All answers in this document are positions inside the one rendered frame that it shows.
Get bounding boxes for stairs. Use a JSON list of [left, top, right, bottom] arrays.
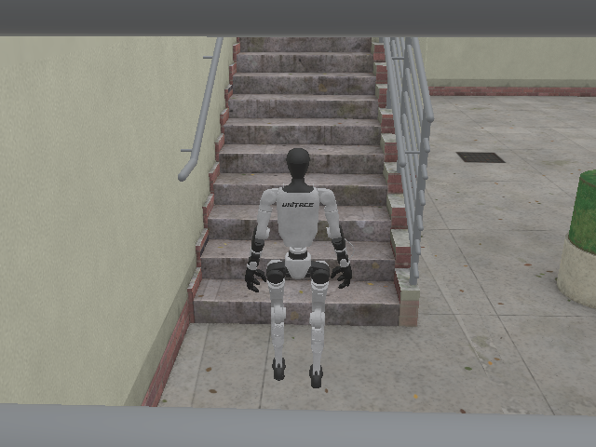
[[193, 37, 400, 326]]

